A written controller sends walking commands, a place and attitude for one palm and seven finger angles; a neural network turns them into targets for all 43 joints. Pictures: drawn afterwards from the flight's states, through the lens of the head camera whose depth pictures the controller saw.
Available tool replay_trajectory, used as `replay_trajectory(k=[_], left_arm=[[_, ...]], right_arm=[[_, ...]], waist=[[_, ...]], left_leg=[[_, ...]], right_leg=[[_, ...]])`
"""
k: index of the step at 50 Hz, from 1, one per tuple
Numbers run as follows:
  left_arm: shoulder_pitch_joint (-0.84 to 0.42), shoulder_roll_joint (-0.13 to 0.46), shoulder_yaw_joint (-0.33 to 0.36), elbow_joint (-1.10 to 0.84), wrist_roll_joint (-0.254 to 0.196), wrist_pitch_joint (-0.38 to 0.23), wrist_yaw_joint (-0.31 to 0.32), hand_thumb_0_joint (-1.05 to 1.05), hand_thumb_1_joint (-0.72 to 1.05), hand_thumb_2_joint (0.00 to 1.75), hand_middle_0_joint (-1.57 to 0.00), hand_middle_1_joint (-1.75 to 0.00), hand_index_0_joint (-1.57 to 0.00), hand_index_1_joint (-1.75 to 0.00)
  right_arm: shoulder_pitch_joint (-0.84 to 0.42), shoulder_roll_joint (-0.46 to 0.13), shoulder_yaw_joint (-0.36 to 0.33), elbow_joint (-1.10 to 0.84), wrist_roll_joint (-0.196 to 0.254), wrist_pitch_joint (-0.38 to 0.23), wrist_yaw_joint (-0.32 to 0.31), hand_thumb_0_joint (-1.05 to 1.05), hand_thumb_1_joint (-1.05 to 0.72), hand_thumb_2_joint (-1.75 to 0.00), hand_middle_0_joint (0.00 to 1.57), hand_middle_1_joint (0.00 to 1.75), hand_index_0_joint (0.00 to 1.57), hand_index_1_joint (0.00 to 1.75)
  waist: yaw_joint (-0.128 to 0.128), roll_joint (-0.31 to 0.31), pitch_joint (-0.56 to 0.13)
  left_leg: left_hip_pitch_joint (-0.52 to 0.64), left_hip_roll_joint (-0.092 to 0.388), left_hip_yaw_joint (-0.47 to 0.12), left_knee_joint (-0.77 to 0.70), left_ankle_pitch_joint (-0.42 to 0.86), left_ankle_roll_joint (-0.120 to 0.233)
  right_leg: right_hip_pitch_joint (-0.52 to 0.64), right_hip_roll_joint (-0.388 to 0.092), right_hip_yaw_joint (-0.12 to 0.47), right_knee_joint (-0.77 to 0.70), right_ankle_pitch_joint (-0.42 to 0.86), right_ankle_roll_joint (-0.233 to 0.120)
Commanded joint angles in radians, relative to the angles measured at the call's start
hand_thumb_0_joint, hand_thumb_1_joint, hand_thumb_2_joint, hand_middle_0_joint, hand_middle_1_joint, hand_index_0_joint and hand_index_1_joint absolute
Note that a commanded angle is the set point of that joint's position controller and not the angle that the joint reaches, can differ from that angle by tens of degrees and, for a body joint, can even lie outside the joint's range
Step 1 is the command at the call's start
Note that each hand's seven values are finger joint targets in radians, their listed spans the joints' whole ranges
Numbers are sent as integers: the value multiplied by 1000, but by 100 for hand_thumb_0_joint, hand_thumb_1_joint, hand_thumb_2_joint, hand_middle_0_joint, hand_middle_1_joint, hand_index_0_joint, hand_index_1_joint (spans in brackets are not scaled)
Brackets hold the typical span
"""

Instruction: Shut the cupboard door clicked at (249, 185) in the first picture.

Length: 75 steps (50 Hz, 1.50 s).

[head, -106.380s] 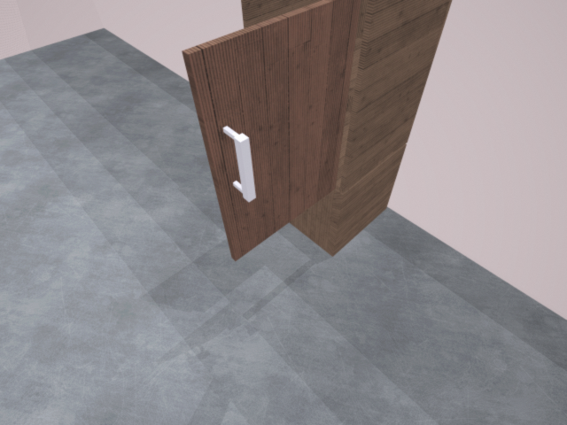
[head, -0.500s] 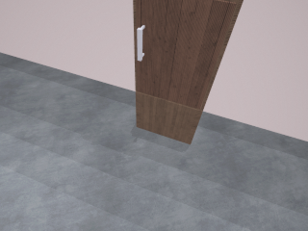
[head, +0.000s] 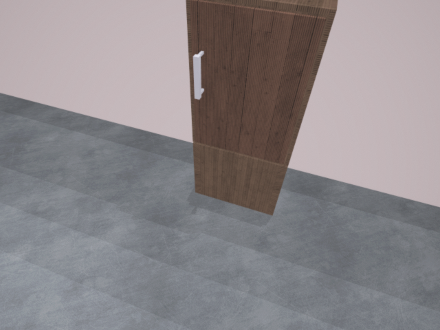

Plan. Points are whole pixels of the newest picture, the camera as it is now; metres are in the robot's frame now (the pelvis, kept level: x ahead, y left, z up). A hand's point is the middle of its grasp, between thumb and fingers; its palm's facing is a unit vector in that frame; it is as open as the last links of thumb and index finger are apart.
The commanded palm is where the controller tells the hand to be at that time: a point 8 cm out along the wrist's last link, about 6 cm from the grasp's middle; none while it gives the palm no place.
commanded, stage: let the arm hang, fingers relaxed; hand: left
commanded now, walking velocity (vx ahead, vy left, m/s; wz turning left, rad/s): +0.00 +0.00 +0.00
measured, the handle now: (199, 75) +0.96 +0.13 +0.01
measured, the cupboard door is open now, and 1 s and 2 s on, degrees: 0 0 0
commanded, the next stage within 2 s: look to check the result in 0.10 s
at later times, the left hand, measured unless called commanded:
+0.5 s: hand out of the picture +0.06 +0.24 -0.16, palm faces +0.00 -0.95 -0.30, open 7.4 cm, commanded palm none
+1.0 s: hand out of the picture +0.15 +0.22 -0.16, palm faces -0.01 -0.95 -0.30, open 7.3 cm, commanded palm none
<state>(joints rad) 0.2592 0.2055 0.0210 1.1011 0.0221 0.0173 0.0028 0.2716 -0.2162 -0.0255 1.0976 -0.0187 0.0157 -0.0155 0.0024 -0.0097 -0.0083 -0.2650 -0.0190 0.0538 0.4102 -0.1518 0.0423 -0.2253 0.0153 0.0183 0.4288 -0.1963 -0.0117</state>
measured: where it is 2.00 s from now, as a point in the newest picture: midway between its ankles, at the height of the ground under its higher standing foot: outside the picture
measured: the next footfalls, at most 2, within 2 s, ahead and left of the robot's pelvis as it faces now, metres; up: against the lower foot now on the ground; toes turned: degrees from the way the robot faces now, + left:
none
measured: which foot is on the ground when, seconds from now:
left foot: down 0.00-1.00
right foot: down 0.00-1.00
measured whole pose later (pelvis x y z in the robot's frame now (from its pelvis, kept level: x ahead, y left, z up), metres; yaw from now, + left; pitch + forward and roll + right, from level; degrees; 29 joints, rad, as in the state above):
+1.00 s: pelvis +0.08 -0.01 +0.01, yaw +0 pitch -1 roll +0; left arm 0.14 0.29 0.01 1.12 0.01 -0.01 0.01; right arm 0.12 -0.29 0.00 1.12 -0.01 -0.01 -0.01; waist 0.00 0.00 0.03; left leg -0.12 -0.02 0.05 0.30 -0.18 0.03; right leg -0.06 0.02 0.02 0.30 -0.22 -0.02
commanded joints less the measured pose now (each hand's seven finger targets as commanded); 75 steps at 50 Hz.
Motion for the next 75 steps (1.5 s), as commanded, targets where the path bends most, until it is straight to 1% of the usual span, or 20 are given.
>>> replay_trajectory(k=[1,3,5,7,9,11,14,16,21,23,24,27,37,44,46,56,59,67,72,75], left_arm=[[55,166,31,-26,4,-21,12,0,90,90,-20,-30,-20,-30],[30,174,30,-28,2,-26,12,0,90,90,-20,-30,-20,-30],[14,186,31,-30,4,-24,12,0,90,90,-20,-30,-20,-30],[3,191,32,-31,5,-25,12,0,90,90,-20,-30,-20,-30],[-6,196,31,-31,3,-27,12,0,90,90,-20,-30,-20,-30],[-7,208,31,-30,1,-34,12,0,90,90,-20,-30,-20,-30],[-22,218,29,-26,0,-36,12,0,90,90,-20,-30,-20,-30],[-25,227,27,-23,-1,-37,12,0,90,90,-20,-30,-20,-30],[-40,246,24,-14,-4,-43,14,0,90,90,-20,-30,-20,-30],[-56,251,19,-9,-7,-44,14,0,90,90,-20,-30,-20,-30],[-59,250,18,-9,-7,-44,14,0,90,90,-20,-30,-20,-30],[-71,263,17,-7,-8,-46,16,0,90,90,-20,-30,-20,-30],[-107,274,17,-11,-8,-47,17,0,90,90,-20,-30,-20,-30],[-115,271,19,-20,-10,-49,19,0,90,90,-20,-30,-20,-30],[-110,275,21,-21,-9,-51,20,0,90,90,-20,-30,-20,-30],[-95,265,20,-20,-11,-51,24,0,90,90,-20,-30,-20,-30],[-91,259,18,-17,-13,-50,25,0,90,90,-20,-30,-20,-30],[-74,246,16,-8,-14,-49,26,0,90,90,-20,-30,-20,-30],[-69,237,17,-5,-14,-49,26,0,90,90,-20,-30,-20,-30],[-62,231,14,-2,-15,-49,26,0,90,90,-20,-30,-20,-30]], right_arm=[[-16,-168,-32,-57,0,-28,-12,0,-90,-90,20,30,20,30],[-15,-166,-30,-52,-2,-29,-10,0,-90,-90,20,30,20,30],[-17,-178,-35,-52,-3,-22,-8,0,-90,-90,20,30,20,30],[-23,-185,-37,-51,-3,-22,-8,0,-90,-90,20,30,20,30],[-24,-189,-35,-52,-2,-25,-8,0,-90,-90,20,30,20,30],[-30,-203,-35,-54,2,-32,-9,0,-90,-90,20,30,20,30],[-43,-214,-35,-49,2,-31,-7,0,-90,-90,20,30,20,30],[-55,-227,-35,-50,4,-33,-7,0,-90,-90,20,30,20,30],[-83,-241,-28,-43,8,-40,-7,0,-90,-90,20,30,20,30],[-88,-240,-24,-37,7,-41,-7,0,-90,-90,20,30,20,30],[-96,-245,-23,-36,7,-41,-7,0,-90,-90,20,30,20,30],[-112,-252,-20,-33,8,-42,-7,0,-90,-90,20,30,20,30],[-152,-261,-12,-30,7,-42,-6,0,-90,-90,20,30,20,30],[-157,-264,-11,-30,5,-44,-9,0,-90,-90,20,30,20,30],[-158,-267,-11,-31,8,-43,-10,0,-90,-90,20,30,20,30],[-144,-253,-9,-25,8,-37,-12,0,-90,-90,20,30,20,30],[-134,-244,-7,-20,7,-36,-13,0,-90,-90,20,30,20,30],[-120,-229,-4,-11,8,-31,-14,0,-90,-90,20,30,20,30],[-111,-220,-2,-8,7,-31,-16,0,-90,-90,20,30,20,30],[-107,-217,-2,-6,7,-32,-17,0,-90,-90,20,30,20,30]], waist=[[16,41,61],[3,44,55],[-2,36,80],[-5,23,93],[-6,26,95],[-4,16,68],[-9,0,57],[-7,23,58],[-4,16,21],[-9,-3,10],[-8,12,13],[-10,4,-10],[-9,21,-9],[-8,21,-49],[-7,14,-42],[-6,1,-19],[-8,4,-33],[-9,-5,10],[-10,14,6],[-10,7,5]], left_leg=[[-33,116,-175,-163,-294,7],[-7,113,-174,-160,-281,3],[-11,113,-176,-163,-338,1],[-5,113,-174,-158,-322,2],[2,115,-176,-160,-283,3],[27,119,-171,-151,-224,5],[46,121,-171,-154,-228,1],[66,125,-169,-152,-198,1],[105,135,-163,-147,-63,1],[126,137,-156,-142,-7,-1],[134,137,-153,-142,3,-3],[162,139,-148,-131,72,-3],[186,142,-137,-135,151,-12],[221,143,-129,-121,244,-18],[226,143,-127,-115,261,-17],[233,141,-117,-113,241,-21],[238,142,-115,-115,245,-23],[224,140,-106,-121,171,-24],[221,142,-103,-123,170,-26],[225,141,-106,-127,167,-27]], right_leg=[[-10,-78,91,-102,-125,-37],[-31,-90,102,-126,-161,-40],[-67,-87,105,-147,-237,-38],[-82,-90,110,-154,-240,-41],[-70,-93,114,-150,-196,-43],[-41,-97,112,-147,-135,-46],[-36,-101,117,-166,-160,-43],[-40,-101,114,-160,-124,-46],[22,-109,104,-148,6,-43],[35,-114,100,-150,31,-40],[35,-116,100,-154,36,-38],[56,-122,99,-155,85,-38],[96,-130,94,-160,169,-33],[137,-131,87,-148,258,-33],[133,-131,89,-149,280,-34],[138,-132,93,-161,308,-36],[154,-134,94,-159,321,-37],[135,-134,100,-182,286,-35],[143,-130,101,-182,282,-37],[141,-128,105,-182,275,-38]])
